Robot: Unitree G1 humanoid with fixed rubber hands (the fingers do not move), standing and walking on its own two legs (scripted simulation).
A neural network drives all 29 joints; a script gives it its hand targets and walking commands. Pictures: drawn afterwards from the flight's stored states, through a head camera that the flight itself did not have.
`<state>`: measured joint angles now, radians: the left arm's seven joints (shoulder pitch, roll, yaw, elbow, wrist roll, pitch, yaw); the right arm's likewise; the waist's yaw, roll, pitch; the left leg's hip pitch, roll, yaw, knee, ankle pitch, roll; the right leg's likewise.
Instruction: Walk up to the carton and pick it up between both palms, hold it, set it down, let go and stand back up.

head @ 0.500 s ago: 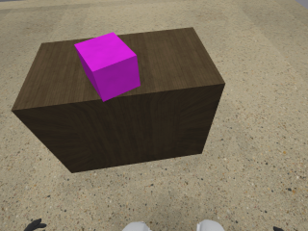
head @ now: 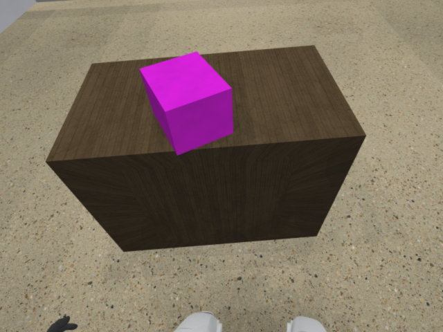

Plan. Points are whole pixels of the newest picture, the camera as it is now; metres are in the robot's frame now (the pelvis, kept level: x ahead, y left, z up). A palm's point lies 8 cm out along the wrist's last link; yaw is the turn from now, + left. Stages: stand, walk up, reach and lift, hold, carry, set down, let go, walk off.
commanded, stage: walk up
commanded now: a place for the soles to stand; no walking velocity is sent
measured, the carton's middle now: (187, 101) +0.69 +0.14 +0.00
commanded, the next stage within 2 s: none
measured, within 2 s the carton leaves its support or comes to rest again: neither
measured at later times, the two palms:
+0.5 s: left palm out of the picture +0.06 +0.33 -0.08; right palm out of the picture +0.09 -0.30 -0.09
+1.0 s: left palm out of the picture +0.03 +0.33 -0.07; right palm out of the picture +0.08 -0.32 -0.10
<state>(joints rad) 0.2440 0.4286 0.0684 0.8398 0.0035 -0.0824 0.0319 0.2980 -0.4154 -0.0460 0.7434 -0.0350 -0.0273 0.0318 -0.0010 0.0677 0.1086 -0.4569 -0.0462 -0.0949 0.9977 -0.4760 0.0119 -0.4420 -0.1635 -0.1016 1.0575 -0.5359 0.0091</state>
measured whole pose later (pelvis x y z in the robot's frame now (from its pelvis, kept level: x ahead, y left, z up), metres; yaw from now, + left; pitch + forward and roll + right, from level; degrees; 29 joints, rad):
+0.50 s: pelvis +0.00 +0.01 +0.00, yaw +3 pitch -4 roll +0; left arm 0.24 0.40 0.07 0.84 0.00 -0.04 0.02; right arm 0.27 -0.41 -0.05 0.79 -0.03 -0.04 -0.01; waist 0.00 0.02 0.12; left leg -0.45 -0.08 -0.10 0.97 -0.44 0.01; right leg -0.45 -0.12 -0.08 1.00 -0.59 0.01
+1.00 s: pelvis -0.03 -0.01 +0.00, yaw +4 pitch -5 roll +1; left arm 0.24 0.44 0.07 0.84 0.00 -0.04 0.02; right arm 0.25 -0.42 -0.05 0.83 -0.03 -0.04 -0.01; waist 0.00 0.02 0.15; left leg -0.44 -0.08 -0.12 0.95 -0.42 -0.01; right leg -0.45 -0.11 -0.07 0.98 -0.42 0.01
